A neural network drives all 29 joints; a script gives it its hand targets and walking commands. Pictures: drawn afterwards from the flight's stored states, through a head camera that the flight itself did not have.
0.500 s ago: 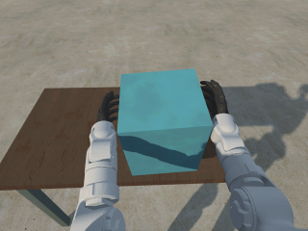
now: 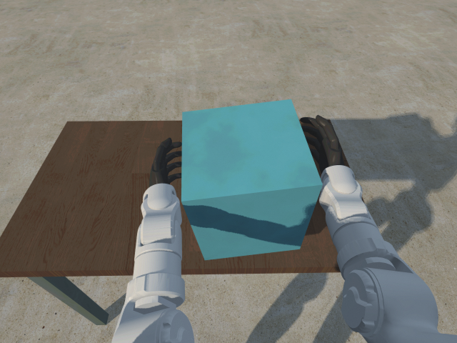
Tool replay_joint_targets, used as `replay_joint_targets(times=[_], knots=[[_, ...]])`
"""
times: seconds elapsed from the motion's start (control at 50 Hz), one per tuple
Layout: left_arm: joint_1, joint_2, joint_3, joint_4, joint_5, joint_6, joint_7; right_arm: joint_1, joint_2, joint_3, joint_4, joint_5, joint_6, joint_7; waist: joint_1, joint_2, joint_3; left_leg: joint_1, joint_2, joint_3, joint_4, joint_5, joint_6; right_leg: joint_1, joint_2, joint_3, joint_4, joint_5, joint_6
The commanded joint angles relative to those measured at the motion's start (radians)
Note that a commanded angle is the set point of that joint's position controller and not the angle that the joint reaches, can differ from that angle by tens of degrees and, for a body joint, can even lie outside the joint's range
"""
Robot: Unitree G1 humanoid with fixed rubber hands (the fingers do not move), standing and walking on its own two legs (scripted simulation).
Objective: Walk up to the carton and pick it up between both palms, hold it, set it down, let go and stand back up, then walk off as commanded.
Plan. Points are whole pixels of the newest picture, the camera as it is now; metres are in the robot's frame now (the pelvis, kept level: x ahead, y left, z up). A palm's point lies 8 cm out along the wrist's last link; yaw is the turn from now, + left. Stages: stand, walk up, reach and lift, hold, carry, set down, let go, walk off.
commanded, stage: set down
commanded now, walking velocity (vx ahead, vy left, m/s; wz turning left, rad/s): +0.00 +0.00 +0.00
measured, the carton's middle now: (245, 185) +0.42 +0.00 +0.03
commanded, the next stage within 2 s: none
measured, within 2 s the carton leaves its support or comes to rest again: neither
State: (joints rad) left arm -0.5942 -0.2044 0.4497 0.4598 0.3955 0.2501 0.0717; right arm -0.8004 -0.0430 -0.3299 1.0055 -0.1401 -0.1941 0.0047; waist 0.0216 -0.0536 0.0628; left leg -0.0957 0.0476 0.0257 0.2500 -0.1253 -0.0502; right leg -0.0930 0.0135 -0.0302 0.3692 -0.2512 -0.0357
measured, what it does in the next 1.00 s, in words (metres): stands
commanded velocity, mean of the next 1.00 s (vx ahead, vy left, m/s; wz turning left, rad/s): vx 0.00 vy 0.00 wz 0.00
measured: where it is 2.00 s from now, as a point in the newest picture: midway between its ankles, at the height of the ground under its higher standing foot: outside the picture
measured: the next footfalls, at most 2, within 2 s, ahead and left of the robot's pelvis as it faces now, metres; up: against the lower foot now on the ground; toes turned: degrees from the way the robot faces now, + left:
none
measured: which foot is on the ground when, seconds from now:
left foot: down 0.00-1.00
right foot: down 0.00-1.00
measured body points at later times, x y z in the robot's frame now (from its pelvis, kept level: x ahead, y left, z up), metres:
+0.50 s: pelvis +0.00 +0.00 +0.00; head +0.04 +0.01 +0.45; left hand +0.38 +0.16 +0.06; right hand +0.44 -0.14 +0.09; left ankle +0.00 +0.16 -0.75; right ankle -0.03 -0.08 -0.75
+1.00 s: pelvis +0.00 +0.00 +0.00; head +0.05 +0.01 +0.45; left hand +0.39 +0.16 +0.05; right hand +0.44 -0.14 +0.08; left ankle +0.00 +0.16 -0.75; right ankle -0.03 -0.08 -0.75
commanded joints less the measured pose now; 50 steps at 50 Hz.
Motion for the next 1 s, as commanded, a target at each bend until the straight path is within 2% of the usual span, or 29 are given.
replay_joint_targets(times=[0.0, 0.02, 0.06, 0.08, 0.1, 0.12, 0.14, 0.22, 0.26, 0.3, 0.36, 0.4, 0.46, 0.48, 0.52, 0.54, 0.56, 0.62, 0.64, 0.66, 0.68, 0.72, 0.74, 0.76, 0.8, 0.82, 0.9, 0.92, 0.98], knots=[[-0.518, -0.371, -0.297, -0.054, -0.005, -0.083, -0.051, -0.434, 0.389, 0.18, -0.016, -0.06, -0.014, 0.123, 0.052, 0.041, -0.48, 0.184, -0.016, 0.096, 0.074, 0.376, 0.04, -0.057, 0.029, -0.078, -0.082, 0.451, 0.06], [-0.545, -0.368, -0.317, -0.081, -0.018, -0.09, -0.05, -0.413, 0.384, 0.175, 0.02, -0.061, -0.007, 0.124, 0.037, 0.064, -0.461, 0.213, -0.014, 0.101, 0.082, 0.392, 0.027, -0.081, 0.029, -0.085, -0.079, 0.45, 0.057], [-0.538, -0.401, -0.331, -0.111, -0.024, -0.098, -0.042, -0.435, 0.405, 0.198, -0.009, -0.06, -0.029, 0.128, 0.067, 0.102, -0.549, 0.242, -0.016, 0.098, 0.102, 0.466, 0.025, -0.111, 0.037, -0.076, -0.073, 0.474, 0.051], [-0.586, -0.4, -0.334, -0.12, -0.038, -0.12, -0.033, -0.488, 0.401, 0.21, -0.043, -0.05, -0.04, 0.126, 0.09, 0.079, -0.585, 0.222, -0.014, 0.097, 0.109, 0.497, 0.017, -0.102, 0.04, -0.085, -0.068, 0.487, 0.047], [-0.575, -0.401, -0.33, -0.079, -0.029, -0.12, -0.033, -0.448, 0.396, 0.146, 0.013, -0.073, -0.03, 0.127, 0.049, 0.105, -0.543, 0.221, -0.013, 0.104, 0.094, 0.436, 0.019, -0.128, 0.034, -0.082, -0.086, 0.434, 0.043], [-0.541, -0.417, -0.293, -0.072, -0.014, -0.124, -0.029, -0.503, 0.406, 0.185, -0.05, -0.075, -0.03, 0.132, 0.082, 0.063, -0.573, 0.228, -0.013, 0.099, 0.107, 0.481, 0.018, -0.133, 0.039, -0.079, -0.074, 0.504, 0.054], [-0.531, -0.403, -0.315, -0.077, -0.019, -0.123, -0.031, -0.465, 0.384, 0.165, -0.021, -0.076, -0.032, 0.132, 0.054, 0.077, -0.54, 0.218, -0.013, 0.091, 0.103, 0.449, 0.025, -0.133, 0.037, -0.077, -0.085, 0.506, 0.052], [-0.574, -0.437, -0.347, -0.117, -0.033, -0.169, -0.009, -0.488, 0.416, 0.187, -0.067, -0.087, -0.073, 0.136, 0.095, 0.095, -0.721, 0.241, -0.008, 0.1, 0.13, 0.528, 0.013, -0.148, 0.044, -0.084, -0.063, 0.519, 0.048], [-0.57, -0.432, -0.359, -0.115, -0.029, -0.183, 0.008, -0.477, 0.39, 0.195, -0.026, -0.076, -0.07, 0.139, 0.09, 0.089, -0.703, 0.24, -0.003, 0.101, 0.144, 0.554, 0.008, -0.166, 0.043, -0.081, -0.071, 0.507, 0.033], [-0.524, -0.416, -0.304, -0.04, -0.005, -0.155, 0.002, -0.465, 0.36, 0.145, 0.031, -0.096, -0.041, 0.143, 0.082, 0.087, -0.586, 0.254, 0.007, 0.101, 0.12, 0.498, 0.013, -0.201, 0.048, -0.087, -0.106, 0.401, 0.021], [-0.52, -0.393, -0.282, -0.01, 0.0, -0.141, -0.016, -0.469, 0.38, 0.122, 0.029, -0.109, -0.026, 0.144, 0.074, 0.044, -0.536, 0.164, -0.008, 0.11, 0.088, 0.375, 0.035, -0.147, 0.031, -0.071, -0.092, 0.415, 0.041], [-0.559, -0.417, -0.296, -0.033, 0.0, -0.148, -0.011, -0.471, 0.372, 0.092, 0.061, -0.114, -0.028, 0.148, 0.052, 0.076, -0.553, 0.187, 0.0, 0.099, 0.086, 0.378, 0.027, -0.174, 0.036, -0.083, -0.093, 0.37, 0.035], [-0.591, -0.402, -0.276, -0.024, -0.018, -0.164, 0.002, -0.519, 0.359, 0.093, 0.05, -0.122, -0.037, 0.151, 0.077, 0.064, -0.603, 0.16, 0.0, 0.113, 0.091, 0.393, 0.023, -0.189, 0.039, -0.078, -0.094, 0.364, 0.036], [-0.618, -0.408, -0.3, -0.019, -0.025, -0.171, 0.009, -0.507, 0.363, 0.062, 0.053, -0.132, -0.042, 0.155, 0.047, 0.075, -0.611, 0.184, 0.003, 0.102, 0.103, 0.397, 0.019, -0.21, 0.034, -0.08, -0.09, 0.365, 0.031], [-0.598, -0.391, -0.261, -0.014, -0.008, -0.168, 0.017, -0.571, 0.336, 0.061, 0.01, -0.136, -0.05, 0.164, 0.1, 0.079, -0.589, 0.175, -0.004, 0.11, 0.093, 0.391, 0.019, -0.224, 0.037, -0.089, -0.095, 0.318, 0.031], [-0.597, -0.419, -0.294, -0.021, -0.016, -0.171, 0.017, -0.513, 0.344, 0.034, 0.058, -0.14, -0.049, 0.167, 0.058, 0.098, -0.587, 0.197, 0.005, 0.103, 0.1, 0.411, 0.016, -0.239, 0.038, -0.091, -0.098, 0.327, 0.022], [-0.6, -0.408, -0.287, -0.019, -0.022, -0.174, 0.017, -0.524, 0.34, 0.039, 0.028, -0.15, -0.05, 0.169, 0.053, 0.076, -0.619, 0.196, 0.006, 0.107, 0.107, 0.42, 0.015, -0.228, 0.043, -0.092, -0.102, 0.297, 0.013], [-0.6, -0.397, -0.272, -0.008, -0.015, -0.194, 0.022, -0.535, 0.369, 0.052, 0.014, -0.163, -0.054, 0.168, 0.086, 0.06, -0.667, 0.171, -0.001, 0.119, 0.109, 0.418, 0.025, -0.208, 0.038, -0.074, -0.082, 0.374, 0.033], [-0.581, -0.392, -0.259, 0.008, 0.0, -0.193, 0.019, -0.5, 0.364, 0.035, 0.052, -0.169, -0.052, 0.167, 0.059, 0.056, -0.621, 0.169, -0.001, 0.114, 0.111, 0.424, 0.029, -0.196, 0.034, -0.075, -0.087, 0.398, 0.035], [-0.577, -0.407, -0.262, -0.005, -0.004, -0.206, 0.017, -0.512, 0.392, 0.067, 0.01, -0.171, -0.062, 0.17, 0.093, 0.034, -0.647, 0.139, -0.005, 0.115, 0.117, 0.457, 0.024, -0.162, 0.035, -0.073, -0.06, 0.48, 0.042], [-0.565, -0.411, -0.257, 0.015, 0.002, -0.19, 0.016, -0.487, 0.373, 0.044, 0.039, -0.168, -0.054, 0.168, 0.071, 0.072, -0.606, 0.148, -0.002, 0.113, 0.103, 0.431, 0.023, -0.164, 0.035, -0.075, -0.061, 0.463, 0.04], [-0.57, -0.417, -0.247, 0.024, 0.004, -0.198, 0.012, -0.516, 0.375, 0.044, 0.037, -0.176, -0.054, 0.176, 0.079, 0.068, -0.633, 0.144, 0.004, 0.105, 0.109, 0.454, 0.025, -0.172, 0.037, -0.079, -0.057, 0.479, 0.043], [-0.576, -0.395, -0.251, 0.022, 0.006, -0.194, 0.012, -0.466, 0.373, 0.046, 0.109, -0.171, -0.037, 0.171, 0.056, 0.054, -0.604, 0.137, 0.001, 0.104, 0.113, 0.424, 0.032, -0.181, 0.028, -0.065, -0.066, 0.443, 0.044], [-0.552, -0.393, -0.226, 0.036, 0.019, -0.193, 0.011, -0.489, 0.375, 0.039, 0.057, -0.177, -0.048, 0.17, 0.084, 0.057, -0.589, 0.137, -0.002, 0.11, 0.108, 0.439, 0.026, -0.181, 0.03, -0.069, -0.066, 0.475, 0.045], [-0.59, -0.407, -0.264, -0.002, 0.0, -0.197, 0.009, -0.432, 0.373, 0.019, 0.123, -0.178, -0.037, 0.174, 0.039, 0.057, -0.615, 0.136, 0.005, 0.113, 0.098, 0.402, 0.03, -0.178, 0.031, -0.076, -0.06, 0.446, 0.047], [-0.552, -0.405, -0.232, 0.022, 0.017, -0.202, 0.009, -0.446, 0.384, 0.029, 0.097, -0.174, -0.046, 0.175, 0.075, 0.042, -0.601, 0.116, 0.002, 0.115, 0.11, 0.422, 0.037, -0.174, 0.024, -0.066, -0.052, 0.472, 0.051], [-0.524, -0.402, -0.213, 0.04, 0.036, -0.198, 0.007, -0.437, 0.406, 0.044, 0.1, -0.182, -0.039, 0.175, 0.081, 0.04, -0.558, 0.107, -0.004, 0.128, 0.095, 0.38, 0.035, -0.151, 0.02, -0.057, -0.059, 0.47, 0.048], [-0.526, -0.398, -0.24, 0.037, 0.019, -0.193, 0.002, -0.435, 0.382, 0.028, 0.106, -0.178, -0.031, 0.177, 0.054, 0.054, -0.527, 0.106, -0.001, 0.11, 0.091, 0.384, 0.032, -0.164, 0.024, -0.069, -0.057, 0.455, 0.042], [-0.551, -0.404, -0.209, 0.039, 0.042, -0.209, 0.004, -0.452, 0.394, 0.009, 0.073, -0.195, -0.04, 0.177, 0.071, 0.055, -0.56, 0.102, -0.002, 0.12, 0.091, 0.36, 0.032, -0.178, 0.023, -0.068, -0.057, 0.422, 0.046]])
